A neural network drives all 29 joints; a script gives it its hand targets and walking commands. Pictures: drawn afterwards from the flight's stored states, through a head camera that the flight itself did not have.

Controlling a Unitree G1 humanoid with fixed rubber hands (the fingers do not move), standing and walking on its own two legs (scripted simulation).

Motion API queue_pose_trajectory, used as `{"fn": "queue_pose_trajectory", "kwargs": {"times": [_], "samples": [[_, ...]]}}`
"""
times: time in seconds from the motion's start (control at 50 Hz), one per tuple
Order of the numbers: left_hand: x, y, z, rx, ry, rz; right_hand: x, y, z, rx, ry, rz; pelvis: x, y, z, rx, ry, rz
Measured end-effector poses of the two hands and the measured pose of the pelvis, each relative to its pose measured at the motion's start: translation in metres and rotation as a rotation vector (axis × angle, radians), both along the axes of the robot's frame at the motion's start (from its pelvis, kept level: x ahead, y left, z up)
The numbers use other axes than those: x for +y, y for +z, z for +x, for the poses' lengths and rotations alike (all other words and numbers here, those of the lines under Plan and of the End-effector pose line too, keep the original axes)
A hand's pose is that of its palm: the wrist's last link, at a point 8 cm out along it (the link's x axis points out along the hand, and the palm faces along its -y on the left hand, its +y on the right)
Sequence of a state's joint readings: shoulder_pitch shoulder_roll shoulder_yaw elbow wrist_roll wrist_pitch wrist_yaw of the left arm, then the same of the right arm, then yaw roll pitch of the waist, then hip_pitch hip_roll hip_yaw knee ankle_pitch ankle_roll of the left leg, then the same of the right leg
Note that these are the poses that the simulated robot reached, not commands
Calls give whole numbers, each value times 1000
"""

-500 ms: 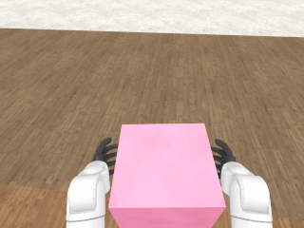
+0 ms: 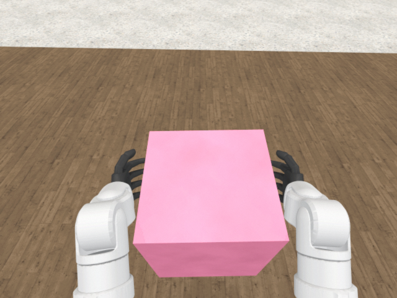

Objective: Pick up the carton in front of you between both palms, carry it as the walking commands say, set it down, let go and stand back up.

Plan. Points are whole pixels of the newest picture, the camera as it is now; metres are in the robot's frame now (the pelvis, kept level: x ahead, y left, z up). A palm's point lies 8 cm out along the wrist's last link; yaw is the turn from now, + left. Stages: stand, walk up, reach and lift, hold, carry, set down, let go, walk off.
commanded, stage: carry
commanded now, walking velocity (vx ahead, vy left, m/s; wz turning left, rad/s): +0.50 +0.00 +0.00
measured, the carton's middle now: (207, 209) +0.30 +0.00 +0.03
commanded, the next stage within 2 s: none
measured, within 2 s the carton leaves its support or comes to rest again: neither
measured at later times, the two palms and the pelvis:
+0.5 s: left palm (149, 77) +0.70 +0.14 +0.09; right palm (250, 76) +0.72 -0.16 +0.08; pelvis +0.33 -0.03 -0.02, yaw +3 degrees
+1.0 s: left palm (162, 37) +1.05 +0.13 +0.05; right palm (237, 40) +1.03 -0.17 +0.05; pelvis +0.68 -0.01 -0.04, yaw +1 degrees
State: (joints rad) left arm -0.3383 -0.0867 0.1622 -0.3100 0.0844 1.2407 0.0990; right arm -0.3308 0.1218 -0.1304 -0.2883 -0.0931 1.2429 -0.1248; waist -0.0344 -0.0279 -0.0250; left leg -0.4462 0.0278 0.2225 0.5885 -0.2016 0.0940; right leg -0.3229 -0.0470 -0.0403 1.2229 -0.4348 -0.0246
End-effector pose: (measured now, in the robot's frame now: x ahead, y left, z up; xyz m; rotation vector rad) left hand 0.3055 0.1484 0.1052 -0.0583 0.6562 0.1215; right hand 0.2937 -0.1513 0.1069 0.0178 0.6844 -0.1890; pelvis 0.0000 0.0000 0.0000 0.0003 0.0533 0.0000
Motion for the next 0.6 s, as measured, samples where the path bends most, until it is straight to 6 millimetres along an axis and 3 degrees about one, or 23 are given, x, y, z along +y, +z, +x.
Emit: {"fn": "queue_pose_trajectory", "kwargs": {"times": [0.16, 0.32, 0.4, 0.44, 0.52, 0.6], "samples": [[4, 24, 127, 21, -22, 28, 4, 23, 126, 24, 19, -21, 8, 20, 88, 32, 11, -22], [3, 32, 260, 24, 7, 69, 2, 26, 273, 26, 94, -36, -7, 7, 202, 32, 32, 19], [-6, 22, 331, 19, 32, 95, -6, 8, 352, 18, 129, -23, -21, -21, 271, 17, 52, 37], [-8, 9, 360, 46, 41, 114, -8, -8, 386, 44, 138, -1, -24, -27, 297, 19, 48, 15], [-8, -22, 400, 146, 73, 89, -8, -35, 435, 143, 152, 7, -34, -20, 343, 37, 49, 23], [-6, -35, 442, 148, 116, 52, -5, -43, 485, 146, 146, 22, -41, -13, 390, 53, 50, 29]]}}
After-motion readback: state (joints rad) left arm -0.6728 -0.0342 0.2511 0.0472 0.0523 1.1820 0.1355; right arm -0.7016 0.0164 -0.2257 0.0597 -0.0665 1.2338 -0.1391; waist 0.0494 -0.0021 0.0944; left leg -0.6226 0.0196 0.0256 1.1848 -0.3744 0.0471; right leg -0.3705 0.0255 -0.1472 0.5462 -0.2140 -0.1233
